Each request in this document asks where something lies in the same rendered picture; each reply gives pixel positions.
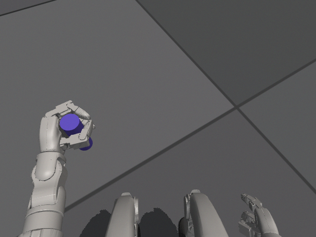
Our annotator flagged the left robot arm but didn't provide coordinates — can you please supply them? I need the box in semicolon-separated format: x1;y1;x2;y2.
18;151;68;237

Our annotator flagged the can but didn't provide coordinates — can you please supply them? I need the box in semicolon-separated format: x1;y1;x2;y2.
60;114;93;151

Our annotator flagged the right robot hand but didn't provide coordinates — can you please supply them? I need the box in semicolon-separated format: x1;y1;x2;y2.
238;194;279;237

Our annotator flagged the left robot hand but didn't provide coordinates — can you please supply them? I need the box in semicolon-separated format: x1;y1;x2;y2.
39;100;96;155

